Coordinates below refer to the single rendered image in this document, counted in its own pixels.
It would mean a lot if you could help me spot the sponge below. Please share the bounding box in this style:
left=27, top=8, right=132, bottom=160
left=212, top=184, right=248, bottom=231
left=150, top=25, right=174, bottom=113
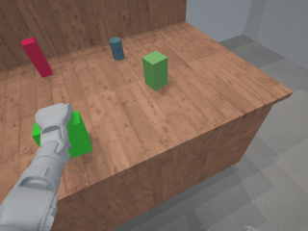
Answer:
left=32, top=111, right=92, bottom=159

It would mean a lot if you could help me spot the robot left forearm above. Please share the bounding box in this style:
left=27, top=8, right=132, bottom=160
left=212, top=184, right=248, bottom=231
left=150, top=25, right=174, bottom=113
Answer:
left=0, top=123, right=70, bottom=218

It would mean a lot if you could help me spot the table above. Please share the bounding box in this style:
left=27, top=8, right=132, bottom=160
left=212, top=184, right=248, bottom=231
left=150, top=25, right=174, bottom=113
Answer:
left=0, top=0, right=293, bottom=231

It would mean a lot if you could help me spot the left robot upper arm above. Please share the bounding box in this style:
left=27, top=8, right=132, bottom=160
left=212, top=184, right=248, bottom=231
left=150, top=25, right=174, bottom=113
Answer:
left=0, top=186, right=59, bottom=231

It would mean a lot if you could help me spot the robot left hand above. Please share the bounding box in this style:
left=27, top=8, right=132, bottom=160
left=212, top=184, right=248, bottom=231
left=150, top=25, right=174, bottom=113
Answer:
left=35, top=103, right=73, bottom=149

